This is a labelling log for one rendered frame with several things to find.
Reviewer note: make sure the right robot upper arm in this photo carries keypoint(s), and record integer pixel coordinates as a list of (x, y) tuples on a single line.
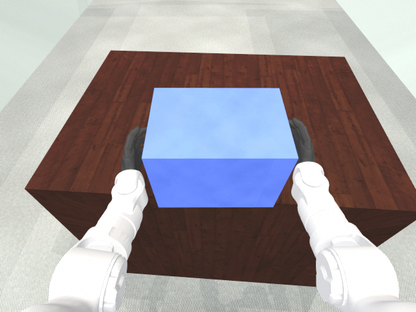
[(358, 279)]

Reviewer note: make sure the robot right hand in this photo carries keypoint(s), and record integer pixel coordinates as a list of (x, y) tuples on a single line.
[(302, 141)]

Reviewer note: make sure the robot left hand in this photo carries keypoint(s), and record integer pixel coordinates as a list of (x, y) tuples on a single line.
[(131, 158)]

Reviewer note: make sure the left robot upper arm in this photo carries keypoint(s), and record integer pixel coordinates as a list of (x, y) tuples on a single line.
[(87, 280)]

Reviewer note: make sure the right robot forearm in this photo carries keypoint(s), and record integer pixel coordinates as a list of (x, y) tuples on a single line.
[(321, 216)]

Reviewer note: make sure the pedestal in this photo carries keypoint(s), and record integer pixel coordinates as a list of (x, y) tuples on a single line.
[(366, 178)]

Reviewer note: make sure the left robot forearm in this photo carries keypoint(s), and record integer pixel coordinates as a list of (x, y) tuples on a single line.
[(118, 226)]

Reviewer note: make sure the carton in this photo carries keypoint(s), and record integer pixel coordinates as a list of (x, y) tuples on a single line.
[(218, 147)]

